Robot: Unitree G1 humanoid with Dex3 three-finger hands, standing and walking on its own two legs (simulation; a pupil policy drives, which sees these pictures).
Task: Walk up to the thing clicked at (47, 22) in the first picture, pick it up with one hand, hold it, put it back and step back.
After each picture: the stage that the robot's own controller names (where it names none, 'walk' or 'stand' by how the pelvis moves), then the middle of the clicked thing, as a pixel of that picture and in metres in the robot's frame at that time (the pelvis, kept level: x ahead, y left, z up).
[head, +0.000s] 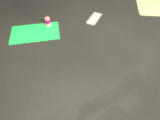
stand; (47, 21) +1.79 +0.52 -0.72
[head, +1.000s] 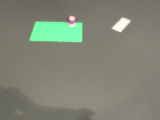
walk; (72, 21) +1.70 +0.25 -0.70
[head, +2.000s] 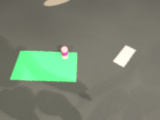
walk; (64, 52) +1.14 +0.20 -0.71
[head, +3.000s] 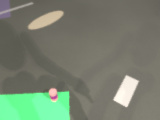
walk; (53, 95) +0.68 +0.25 -0.71
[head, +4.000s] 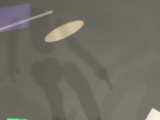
walk; out of the picture +0.40 +0.24 -0.70
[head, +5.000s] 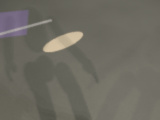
stand; out of the picture +0.31 +0.19 -0.72
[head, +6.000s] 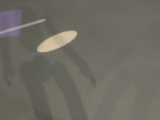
stand; out of the picture +0.30 +0.21 -0.73
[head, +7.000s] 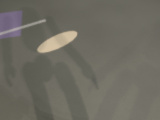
stand; out of the picture +0.30 +0.22 -0.73
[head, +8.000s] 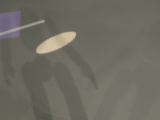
stand; out of the picture +0.29 +0.23 -0.73
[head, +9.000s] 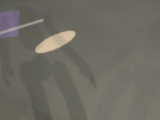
stand; out of the picture +0.29 +0.22 -0.73
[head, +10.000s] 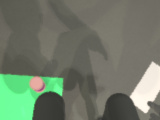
go down; (38, 84) +0.37 +0.22 -0.42
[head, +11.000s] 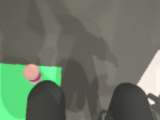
go down; (33, 74) +0.38 +0.24 -0.32
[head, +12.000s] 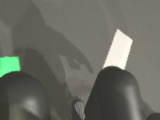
close in; out of the picture +0.36 +0.28 -0.22
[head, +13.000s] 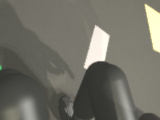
close; out of the picture +0.37 +0.28 -0.22
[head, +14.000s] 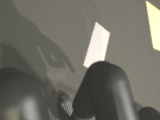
lift; out of the picture +0.35 +0.28 -0.22
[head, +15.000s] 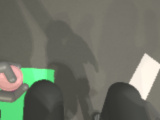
lift; (11, 82) +0.30 +0.26 -0.08
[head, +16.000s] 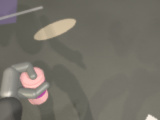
lift; (35, 86) +0.33 +0.17 +0.04
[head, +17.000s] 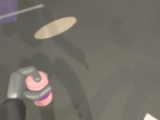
hold; (40, 89) +0.33 +0.17 +0.00
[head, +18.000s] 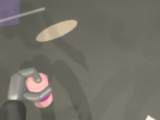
hold; (40, 90) +0.33 +0.17 +0.00
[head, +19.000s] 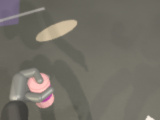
hold; (41, 91) +0.33 +0.17 +0.00
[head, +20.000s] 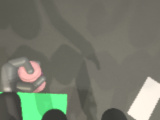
crouch; (33, 77) +0.36 +0.19 -0.07
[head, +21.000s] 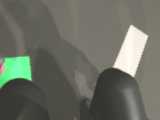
lower; out of the picture +0.40 +0.26 -0.17
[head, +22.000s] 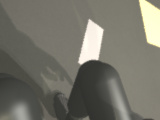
lower; out of the picture +0.39 +0.28 -0.22
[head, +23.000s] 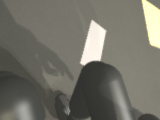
lower; out of the picture +0.38 +0.29 -0.22
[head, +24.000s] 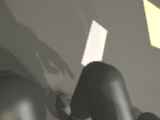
lower; out of the picture +0.38 +0.29 -0.22
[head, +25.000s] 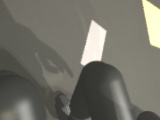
loosen; out of the picture +0.37 +0.29 -0.22
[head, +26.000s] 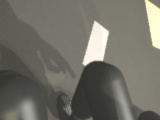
withdraw; out of the picture +0.36 +0.27 -0.22
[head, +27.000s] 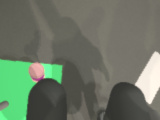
walk; (37, 73) +0.39 +0.22 -0.31
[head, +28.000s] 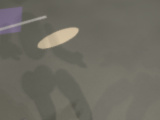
stand; out of the picture +0.31 +0.18 -0.66
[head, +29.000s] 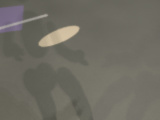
stand; out of the picture +0.33 +0.19 -0.67
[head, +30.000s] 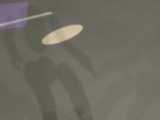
stand; out of the picture +0.33 +0.18 -0.69
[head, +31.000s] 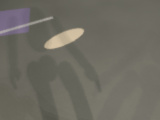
walk; out of the picture +0.33 +0.19 -0.72
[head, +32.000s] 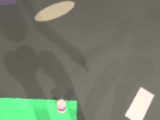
walk; (61, 106) +0.47 +0.14 -0.71
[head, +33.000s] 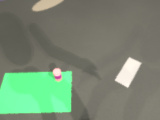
walk; (57, 74) +0.76 +0.27 -0.69
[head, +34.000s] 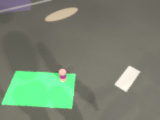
stand; (62, 75) +0.93 +0.22 -0.71
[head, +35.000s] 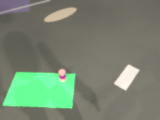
stand; (62, 75) +0.93 +0.23 -0.73
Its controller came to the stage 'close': yes
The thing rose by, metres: 0.71
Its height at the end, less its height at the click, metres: +0.00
